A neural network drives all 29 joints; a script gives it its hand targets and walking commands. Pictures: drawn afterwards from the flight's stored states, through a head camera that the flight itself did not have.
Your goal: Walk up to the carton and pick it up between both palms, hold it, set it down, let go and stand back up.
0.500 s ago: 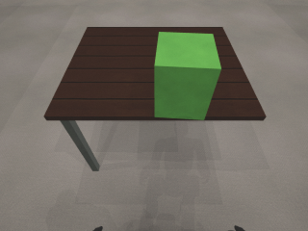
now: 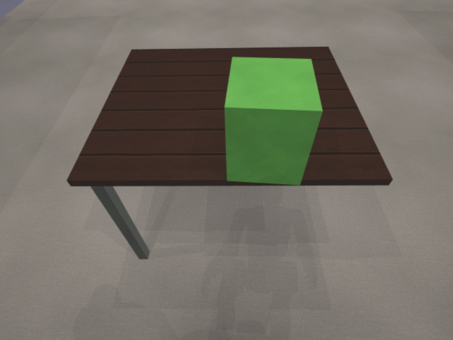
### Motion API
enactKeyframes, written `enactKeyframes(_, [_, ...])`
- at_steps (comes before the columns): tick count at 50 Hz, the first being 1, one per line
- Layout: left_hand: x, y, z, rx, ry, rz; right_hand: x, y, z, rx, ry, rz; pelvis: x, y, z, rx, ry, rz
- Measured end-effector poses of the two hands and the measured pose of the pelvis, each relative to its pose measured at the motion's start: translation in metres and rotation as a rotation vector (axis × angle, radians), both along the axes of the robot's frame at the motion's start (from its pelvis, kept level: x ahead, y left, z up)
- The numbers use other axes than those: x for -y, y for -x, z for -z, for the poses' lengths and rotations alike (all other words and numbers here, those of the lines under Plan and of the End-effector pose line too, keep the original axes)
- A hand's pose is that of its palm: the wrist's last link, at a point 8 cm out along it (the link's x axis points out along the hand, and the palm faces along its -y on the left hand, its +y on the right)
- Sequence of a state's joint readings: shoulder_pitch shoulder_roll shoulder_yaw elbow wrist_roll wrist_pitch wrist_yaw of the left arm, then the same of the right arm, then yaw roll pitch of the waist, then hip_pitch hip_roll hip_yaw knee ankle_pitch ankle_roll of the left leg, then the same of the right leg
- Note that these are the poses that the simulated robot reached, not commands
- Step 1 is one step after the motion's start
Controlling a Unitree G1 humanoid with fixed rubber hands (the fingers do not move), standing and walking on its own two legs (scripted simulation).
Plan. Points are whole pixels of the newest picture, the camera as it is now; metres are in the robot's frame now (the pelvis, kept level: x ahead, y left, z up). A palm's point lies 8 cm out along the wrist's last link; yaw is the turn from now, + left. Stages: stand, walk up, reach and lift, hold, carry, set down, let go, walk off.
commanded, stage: stand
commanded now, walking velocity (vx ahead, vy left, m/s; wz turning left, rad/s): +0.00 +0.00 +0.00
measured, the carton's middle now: (267, 122) +0.63 -0.06 +0.00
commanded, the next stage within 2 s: walk up in 1.02 s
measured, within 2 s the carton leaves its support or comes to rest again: neither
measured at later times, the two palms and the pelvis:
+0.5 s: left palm out of the picture +0.02 +0.21 -0.14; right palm out of the picture +0.00 -0.22 -0.14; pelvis +0.01 +0.00 +0.01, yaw +0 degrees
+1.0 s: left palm out of the picture -0.04 +0.20 -0.14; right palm out of the picture -0.04 -0.20 -0.14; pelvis -0.01 -0.01 +0.01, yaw +0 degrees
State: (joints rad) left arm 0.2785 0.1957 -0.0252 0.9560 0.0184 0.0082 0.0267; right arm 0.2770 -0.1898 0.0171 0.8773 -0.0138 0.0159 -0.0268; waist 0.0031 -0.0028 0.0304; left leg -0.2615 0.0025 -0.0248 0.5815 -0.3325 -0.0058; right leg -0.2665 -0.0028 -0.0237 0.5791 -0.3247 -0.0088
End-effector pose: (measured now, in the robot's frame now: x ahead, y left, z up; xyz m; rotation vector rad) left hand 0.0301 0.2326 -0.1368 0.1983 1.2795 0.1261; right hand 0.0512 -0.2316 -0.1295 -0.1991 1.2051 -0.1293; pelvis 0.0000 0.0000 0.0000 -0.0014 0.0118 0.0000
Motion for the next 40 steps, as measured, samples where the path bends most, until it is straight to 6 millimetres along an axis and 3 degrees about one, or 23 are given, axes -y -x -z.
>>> enactKeyframes(11, [0.010, -0.003, 0.006, -0.036, 0.032, -0.006, 0.001, 0.030, 0.001, -0.118, 0.003, 0.034, 0.004, -0.008, -0.003, 0.008, 0.004, 0.004])
enactKeyframes(18, [0.016, -0.003, 0.005, -0.047, 0.040, -0.025, -0.011, 0.040, 0.007, -0.153, -0.027, 0.041, 0.003, -0.010, -0.005, 0.026, 0.005, 0.001])
enactKeyframes(40, [0.029, 0.054, 0.008, -0.179, 0.065, -0.060, -0.020, 0.085, 0.007, -0.254, -0.042, 0.074, 0.003, 0.004, -0.009, 0.058, 0.006, -0.001])
